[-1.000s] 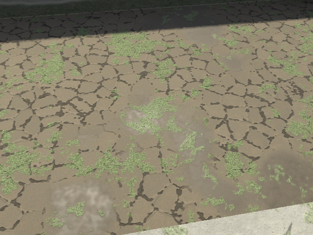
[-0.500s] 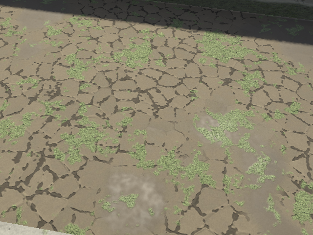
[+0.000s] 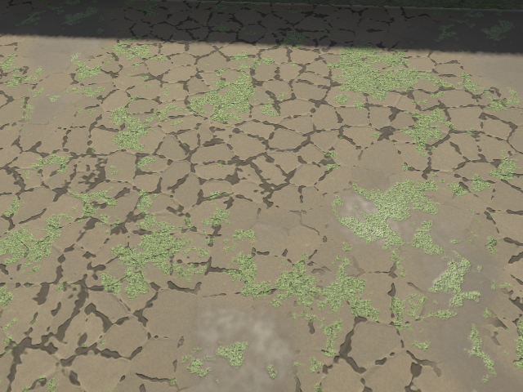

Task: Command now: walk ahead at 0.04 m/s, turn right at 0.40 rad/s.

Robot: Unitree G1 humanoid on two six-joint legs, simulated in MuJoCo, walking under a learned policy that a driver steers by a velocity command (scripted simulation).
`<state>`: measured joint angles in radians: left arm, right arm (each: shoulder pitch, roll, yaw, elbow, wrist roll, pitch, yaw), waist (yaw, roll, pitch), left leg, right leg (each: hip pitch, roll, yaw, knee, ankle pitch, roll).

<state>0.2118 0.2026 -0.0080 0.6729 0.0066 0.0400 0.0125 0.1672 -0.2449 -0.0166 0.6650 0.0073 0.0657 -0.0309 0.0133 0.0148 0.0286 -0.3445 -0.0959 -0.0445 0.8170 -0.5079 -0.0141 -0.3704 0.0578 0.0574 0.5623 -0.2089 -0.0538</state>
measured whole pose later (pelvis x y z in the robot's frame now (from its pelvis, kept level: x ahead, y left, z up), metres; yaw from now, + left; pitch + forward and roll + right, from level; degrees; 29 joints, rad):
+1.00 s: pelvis -0.03 +0.05 +0.00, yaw -19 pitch +0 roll -2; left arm 0.18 0.21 0.00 0.67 0.01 0.07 0.03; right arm 0.29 -0.28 -0.02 0.72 0.01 0.03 -0.02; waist -0.04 0.02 0.02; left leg -0.31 0.05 -0.07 0.57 -0.25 -0.04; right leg -0.20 0.05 -0.03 0.50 -0.29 -0.03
